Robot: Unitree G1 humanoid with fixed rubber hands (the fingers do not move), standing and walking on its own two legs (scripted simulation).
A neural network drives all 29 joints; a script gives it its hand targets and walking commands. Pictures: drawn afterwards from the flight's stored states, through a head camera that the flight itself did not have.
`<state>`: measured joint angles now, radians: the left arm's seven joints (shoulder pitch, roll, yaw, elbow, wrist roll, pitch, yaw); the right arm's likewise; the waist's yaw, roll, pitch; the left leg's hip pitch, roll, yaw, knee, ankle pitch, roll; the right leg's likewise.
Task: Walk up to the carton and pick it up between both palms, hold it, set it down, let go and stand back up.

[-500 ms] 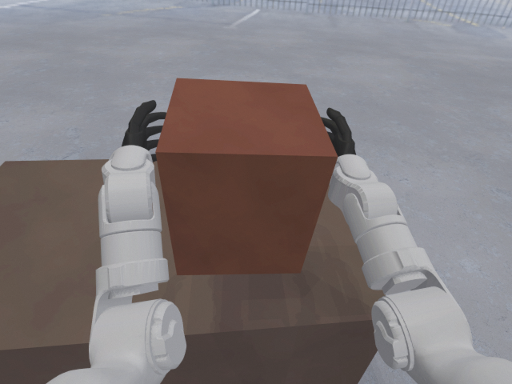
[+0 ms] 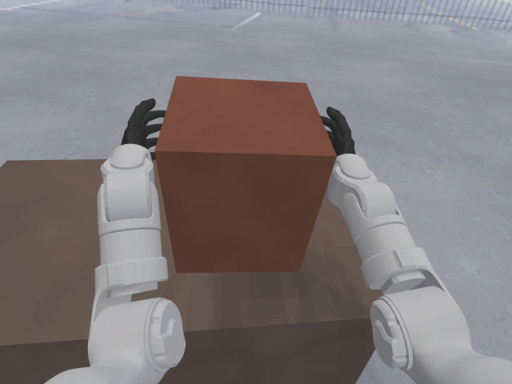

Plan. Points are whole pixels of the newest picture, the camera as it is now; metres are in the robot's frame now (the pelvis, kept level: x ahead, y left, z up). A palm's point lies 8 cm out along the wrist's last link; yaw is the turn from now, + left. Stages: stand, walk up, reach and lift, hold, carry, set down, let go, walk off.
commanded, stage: hold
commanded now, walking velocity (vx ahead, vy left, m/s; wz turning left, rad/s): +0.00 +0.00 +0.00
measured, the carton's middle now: (240, 178) +0.39 +0.01 +0.18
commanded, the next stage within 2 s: set down in 1.92 s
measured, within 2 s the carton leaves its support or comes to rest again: neither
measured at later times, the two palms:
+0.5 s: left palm (140, 154) +0.37 +0.15 +0.24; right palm (339, 158) +0.37 -0.15 +0.23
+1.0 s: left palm (138, 150) +0.37 +0.15 +0.25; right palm (340, 157) +0.37 -0.15 +0.24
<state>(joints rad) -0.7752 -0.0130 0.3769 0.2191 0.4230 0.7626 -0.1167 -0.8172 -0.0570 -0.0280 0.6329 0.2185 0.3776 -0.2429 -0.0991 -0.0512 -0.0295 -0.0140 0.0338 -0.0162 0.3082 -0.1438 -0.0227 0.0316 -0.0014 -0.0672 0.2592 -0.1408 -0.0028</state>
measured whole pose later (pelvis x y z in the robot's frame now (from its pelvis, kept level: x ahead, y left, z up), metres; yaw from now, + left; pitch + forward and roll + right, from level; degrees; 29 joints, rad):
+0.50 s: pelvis +0.01 +0.00 +0.00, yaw +0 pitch -9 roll -1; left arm -0.74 -0.02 0.36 0.17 0.42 0.78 -0.11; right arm -0.80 -0.08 0.01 0.60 0.26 0.39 -0.25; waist -0.11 -0.05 -0.02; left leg 0.00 0.04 -0.02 0.31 -0.16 -0.02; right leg 0.06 0.00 -0.07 0.24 -0.14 0.00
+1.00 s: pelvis +0.00 +0.00 +0.00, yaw +0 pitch -8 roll -1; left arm -0.78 -0.02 0.37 0.22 0.42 0.77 -0.11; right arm -0.83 -0.06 -0.03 0.64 0.22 0.38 -0.24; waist -0.10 -0.05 -0.03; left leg -0.02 0.03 -0.01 0.31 -0.15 -0.02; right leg 0.03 0.00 -0.06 0.26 -0.14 0.00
